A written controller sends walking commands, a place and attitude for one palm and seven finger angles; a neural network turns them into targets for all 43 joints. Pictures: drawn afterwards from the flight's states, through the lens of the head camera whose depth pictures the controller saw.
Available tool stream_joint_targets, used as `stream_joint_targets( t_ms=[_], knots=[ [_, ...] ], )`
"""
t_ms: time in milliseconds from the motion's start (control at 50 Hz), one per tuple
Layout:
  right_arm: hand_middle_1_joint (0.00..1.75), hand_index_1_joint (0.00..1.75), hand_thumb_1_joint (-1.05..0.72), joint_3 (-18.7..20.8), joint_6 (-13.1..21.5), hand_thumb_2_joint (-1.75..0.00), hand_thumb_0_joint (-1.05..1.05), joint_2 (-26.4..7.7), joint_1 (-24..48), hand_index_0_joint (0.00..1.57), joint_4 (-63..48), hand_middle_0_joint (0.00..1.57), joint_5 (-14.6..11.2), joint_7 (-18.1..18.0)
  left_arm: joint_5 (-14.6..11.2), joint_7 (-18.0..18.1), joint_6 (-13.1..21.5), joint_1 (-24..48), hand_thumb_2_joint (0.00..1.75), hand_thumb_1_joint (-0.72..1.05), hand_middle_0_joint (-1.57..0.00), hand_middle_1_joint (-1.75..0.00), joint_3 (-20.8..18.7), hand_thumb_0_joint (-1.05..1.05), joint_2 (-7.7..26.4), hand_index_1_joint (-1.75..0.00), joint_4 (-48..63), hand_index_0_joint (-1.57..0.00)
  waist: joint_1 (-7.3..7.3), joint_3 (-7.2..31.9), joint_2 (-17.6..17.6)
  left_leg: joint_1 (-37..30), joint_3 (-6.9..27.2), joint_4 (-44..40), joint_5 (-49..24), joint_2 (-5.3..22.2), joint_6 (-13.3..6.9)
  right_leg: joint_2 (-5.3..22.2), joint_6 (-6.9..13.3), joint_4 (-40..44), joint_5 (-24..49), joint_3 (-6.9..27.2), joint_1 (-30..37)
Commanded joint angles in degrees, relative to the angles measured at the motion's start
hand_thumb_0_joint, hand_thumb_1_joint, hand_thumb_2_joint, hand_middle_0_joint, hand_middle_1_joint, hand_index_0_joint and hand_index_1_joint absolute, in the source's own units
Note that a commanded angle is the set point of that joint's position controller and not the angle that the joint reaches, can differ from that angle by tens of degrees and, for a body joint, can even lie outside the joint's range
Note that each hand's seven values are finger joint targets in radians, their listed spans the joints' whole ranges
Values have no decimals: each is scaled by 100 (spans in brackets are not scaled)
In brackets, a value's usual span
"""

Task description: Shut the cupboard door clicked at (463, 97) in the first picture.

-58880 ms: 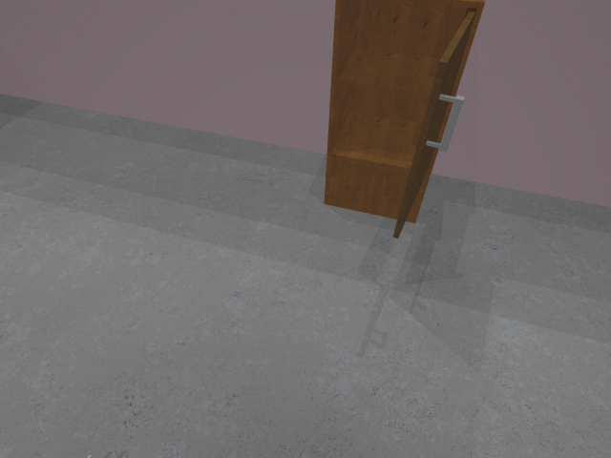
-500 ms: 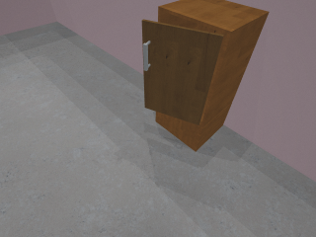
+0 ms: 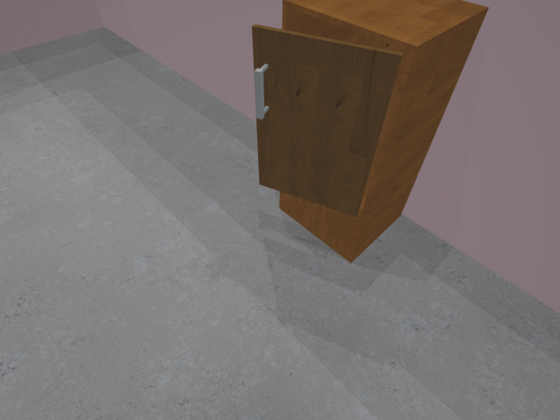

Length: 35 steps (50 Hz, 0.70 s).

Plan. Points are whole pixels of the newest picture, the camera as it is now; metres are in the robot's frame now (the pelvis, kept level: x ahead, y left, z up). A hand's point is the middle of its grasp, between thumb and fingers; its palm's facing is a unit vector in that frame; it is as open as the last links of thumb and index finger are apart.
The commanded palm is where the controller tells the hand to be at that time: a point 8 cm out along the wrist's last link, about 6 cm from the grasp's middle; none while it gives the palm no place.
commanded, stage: look to check the result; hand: left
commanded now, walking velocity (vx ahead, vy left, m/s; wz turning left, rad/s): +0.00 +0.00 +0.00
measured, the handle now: (262, 92) +0.99 +0.11 -0.04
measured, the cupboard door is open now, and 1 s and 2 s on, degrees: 21 21 21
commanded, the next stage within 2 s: walk to a spot facing it in 0.14 s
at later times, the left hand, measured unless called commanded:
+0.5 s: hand out of the picture +0.06 +0.21 -0.18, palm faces +0.11 -0.96 -0.27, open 7.4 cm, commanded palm none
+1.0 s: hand out of the picture +0.03 +0.22 -0.17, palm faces +0.39 -0.88 -0.28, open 7.4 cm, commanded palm none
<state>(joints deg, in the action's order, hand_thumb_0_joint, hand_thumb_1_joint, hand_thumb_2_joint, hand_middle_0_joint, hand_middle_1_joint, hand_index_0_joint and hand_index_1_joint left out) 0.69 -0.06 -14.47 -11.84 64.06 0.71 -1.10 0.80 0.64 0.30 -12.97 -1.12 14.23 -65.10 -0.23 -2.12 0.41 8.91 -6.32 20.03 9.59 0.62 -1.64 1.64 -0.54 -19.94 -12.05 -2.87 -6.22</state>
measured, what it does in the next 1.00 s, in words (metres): lifts its right foot, turning left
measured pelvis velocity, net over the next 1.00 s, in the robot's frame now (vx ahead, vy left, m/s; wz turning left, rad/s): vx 0.01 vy -0.01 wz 0.41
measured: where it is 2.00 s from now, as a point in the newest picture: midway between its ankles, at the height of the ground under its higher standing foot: outside the picture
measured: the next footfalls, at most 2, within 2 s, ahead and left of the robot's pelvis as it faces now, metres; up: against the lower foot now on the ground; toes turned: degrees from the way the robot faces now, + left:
right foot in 1.02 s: +0.09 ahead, -0.12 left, +0.00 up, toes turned +24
left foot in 1.44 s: +0.08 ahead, +0.21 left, +0.00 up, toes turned +50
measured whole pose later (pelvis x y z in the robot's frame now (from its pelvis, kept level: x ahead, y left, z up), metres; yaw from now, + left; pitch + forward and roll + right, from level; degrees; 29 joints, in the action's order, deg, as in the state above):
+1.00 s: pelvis +0.01 -0.01 -0.01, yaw +23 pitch +2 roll -1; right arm 3.8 -3.5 -12.6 -14.0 54.4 2.0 -0.2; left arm 1.0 0.7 -1.7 -9.1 -4.0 12.8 -51.0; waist -2.1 -3.8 2.4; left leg 21.6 7.9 29.8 10.4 -3.6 -1.2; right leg 0.5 -2.0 -37.2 -23.0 -0.7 -18.2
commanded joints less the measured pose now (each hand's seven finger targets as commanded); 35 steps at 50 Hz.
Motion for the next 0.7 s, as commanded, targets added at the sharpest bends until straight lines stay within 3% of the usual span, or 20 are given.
stream_joint_targets(
  t_ms=[0,260,320,360,420,440,480,500,520,540,560,580,600,620,640,660,680],
  knots=[
    [30,30,-90,171,118,-90,0,-976,67,20,-246,20,-12,-29,22,42,113,-2,90,90,-20,-30,-129,0,972,-30,227,-20,-18,46,-147,-286,794,-431,-483,693,-31,519,254,446,584,564,-314],
    [30,30,-90,158,128,-90,0,-1120,350,20,-258,20,7,-12,8,35,138,283,90,90,-20,-30,-149,0,1141,-30,280,-20,-22,197,-32,-345,827,-385,-921,698,24,619,232,460,1065,450,9],
    [30,30,-90,78,27,-90,0,-609,134,20,-282,20,12,13,-5,97,27,41,90,90,-20,-30,-118,0,728,-30,299,-20,-8,258,-25,-132,796,-32,-1386,635,98,720,145,40,1412,219,72],
    [30,30,-90,106,-48,-90,0,-589,85,20,-350,20,20,24,-4,122,-41,-80,90,90,-20,-30,-164,0,758,-30,364,-20,31,195,-86,141,796,262,-1397,556,125,803,163,-184,1420,149,63],
    [30,30,-90,187,-121,-90,0,-549,89,20,-550,20,11,48,20,144,-86,-170,90,90,-20,-30,-305,0,940,-30,558,-20,88,213,-499,718,639,1062,-1096,292,205,1257,492,-294,1739,319,249],
    [30,30,-90,217,-150,-90,0,-519,110,20,-643,20,17,54,23,154,-98,-208,90,90,-20,-30,-347,0,993,-30,642,-20,128,178,-692,941,527,1536,-598,214,237,1513,692,-268,1894,398,277],
    [30,30,-90,285,-222,-90,0,-430,245,20,-858,20,35,55,73,178,-99,-234,90,90,-20,-30,-407,0,1022,-30,804,-20,188,-62,-1076,1525,434,2801,1629,141,280,2102,1179,-127,2450,593,181],
    [30,30,-90,320,-232,-90,0,-422,235,20,-978,20,20,72,122,198,-100,-149,90,90,-20,-30,-437,0,1013,-30,897,-20,167,-70,-1046,1647,503,3130,2044,221,268,2276,1272,-188,2654,519,132],
    [30,30,-90,333,-226,-90,0,-343,172,20,-1018,20,-3,99,139,200,-89,67,90,90,-20,-30,-464,0,1039,-30,1010,-20,24,-184,-1013,1577,614,2900,2109,391,275,2278,1188,-394,2768,264,-16],
    [30,30,-90,331,-223,-90,0,-308,22,20,-1043,20,-9,125,138,185,-89,193,90,90,-20,-30,-481,0,1038,-30,1101,-20,-73,-146,-849,1370,514,2383,1823,393,288,2142,983,-679,2777,-14,-88],
    [30,30,-90,324,-212,-90,0,-282,-180,20,-1024,20,1,144,103,167,-102,216,90,90,-20,-30,-489,0,1029,-30,1166,-20,-165,-23,-742,921,340,1705,1063,313,284,1932,718,-1031,2520,-259,-273],
    [30,30,-90,346,-186,-90,0,-390,-481,20,-985,20,32,162,53,142,-133,154,90,90,-20,-30,-473,0,961,-30,1219,-20,-287,148,-243,140,396,1001,-274,290,189,1609,338,-1653,1829,-585,-797],
    [30,30,-90,457,-143,-90,0,-889,-756,20,-992,20,88,156,12,108,-179,-24,90,90,-20,-30,-439,0,637,-30,1319,-20,-345,277,1404,-319,2144,369,-1995,1285,-290,753,-198,-2845,-288,-933,-1713],
    [30,30,-90,558,-161,-90,0,-1243,-1039,20,-959,20,124,94,22,138,-209,248,90,90,-20,-30,-360,0,455,-30,1570,-20,-501,295,1867,-40,3377,-307,-2067,2134,-958,273,-234,-3880,-2738,-363,-2091],
    [30,30,-90,559,-164,-90,0,-1209,-1075,20,-922,20,130,44,59,167,-279,492,90,90,-20,-30,-403,0,483,-30,1606,-20,-504,288,1272,297,3433,-501,-533,2005,-957,302,-115,-4419,-2425,214,-2178],
    [30,30,-90,538,-148,-90,0,-1138,-780,20,-1023,20,133,9,62,141,-270,557,90,90,-20,-30,-426,0,458,-30,1589,-20,-356,121,1105,513,3364,-553,266,1828,-883,350,-117,-4580,-1964,372,-2443],
    [30,30,-90,504,-131,-90,0,-1000,-518,20,-1108,20,133,-10,73,107,-248,569,90,90,-20,-30,-441,0,470,-30,1559,-20,-269,-76,894,727,3126,-563,485,1621,-822,384,-142,-4596,-1540,442,-2502]
  ],
)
